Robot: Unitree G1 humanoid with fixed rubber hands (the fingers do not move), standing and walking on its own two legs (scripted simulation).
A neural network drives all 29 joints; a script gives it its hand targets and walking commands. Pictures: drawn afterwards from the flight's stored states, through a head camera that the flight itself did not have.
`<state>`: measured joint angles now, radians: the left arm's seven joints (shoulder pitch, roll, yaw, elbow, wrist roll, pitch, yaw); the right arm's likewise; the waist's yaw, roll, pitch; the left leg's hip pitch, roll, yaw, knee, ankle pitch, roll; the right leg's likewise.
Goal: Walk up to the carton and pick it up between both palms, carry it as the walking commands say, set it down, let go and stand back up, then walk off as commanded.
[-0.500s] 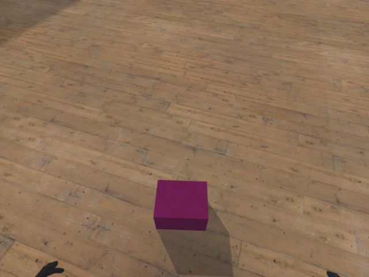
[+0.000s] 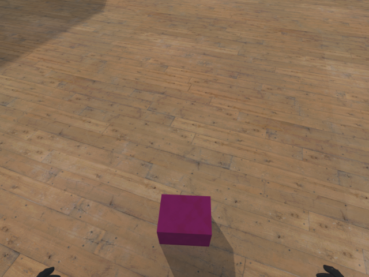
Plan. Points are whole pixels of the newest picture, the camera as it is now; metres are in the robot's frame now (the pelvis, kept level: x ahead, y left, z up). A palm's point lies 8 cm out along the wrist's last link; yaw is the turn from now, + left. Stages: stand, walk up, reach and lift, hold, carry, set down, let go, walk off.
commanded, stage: walk up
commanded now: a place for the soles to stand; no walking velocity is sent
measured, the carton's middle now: (185, 220) +0.54 +0.02 -0.69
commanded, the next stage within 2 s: reach and lift in 1.82 s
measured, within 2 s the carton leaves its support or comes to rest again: neither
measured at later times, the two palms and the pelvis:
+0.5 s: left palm (46, 250) +0.21 +0.35 -0.11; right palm out of the picture +0.13 -0.30 -0.10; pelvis +0.09 +0.04 -0.02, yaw -3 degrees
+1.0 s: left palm (64, 227) +0.26 +0.32 -0.10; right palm (324, 249) +0.22 -0.32 -0.09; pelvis +0.12 +0.02 +0.00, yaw -4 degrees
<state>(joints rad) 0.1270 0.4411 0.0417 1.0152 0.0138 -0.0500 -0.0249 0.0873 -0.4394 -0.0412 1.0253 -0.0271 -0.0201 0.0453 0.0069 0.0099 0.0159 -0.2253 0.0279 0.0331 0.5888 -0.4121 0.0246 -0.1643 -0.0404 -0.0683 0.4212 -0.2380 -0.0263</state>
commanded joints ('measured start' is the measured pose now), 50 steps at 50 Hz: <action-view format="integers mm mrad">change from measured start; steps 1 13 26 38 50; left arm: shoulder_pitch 96 191 22 -94 -127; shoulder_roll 293 221 244 141 145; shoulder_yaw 86 70 59 -1 -1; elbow -50 -141 -197 -95 -18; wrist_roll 5 2 -9 -24 -20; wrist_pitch -10 19 15 33 35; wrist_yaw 8 -1 19 17 12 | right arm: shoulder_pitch -65 137 180 19 -61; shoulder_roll -175 -275 -125 -159 -155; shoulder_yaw -62 -107 -21 -19 -16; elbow -122 -194 -243 -108 -38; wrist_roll -2 14 44 31 18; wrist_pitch -10 -58 -19 -25 -10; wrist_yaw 22 -35 -59 -60 -51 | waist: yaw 53 -5 -19 -14 -10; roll -150 99 -110 -19 -13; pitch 110 96 -76 -85 -57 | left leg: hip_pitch -372 34 -62 99 138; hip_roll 58 269 24 119 123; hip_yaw -68 -318 -8 -4 10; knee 144 -397 38 -178 -279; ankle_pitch -46 -112 80 426 299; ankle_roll -2 158 -8 0 -11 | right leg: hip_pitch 117 -391 3 22 17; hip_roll -337 -37 -235 -80 -76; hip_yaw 422 198 388 135 163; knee -310 564 0 72 -39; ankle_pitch -436 -123 255 452 289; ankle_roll -216 17 -152 -40 -20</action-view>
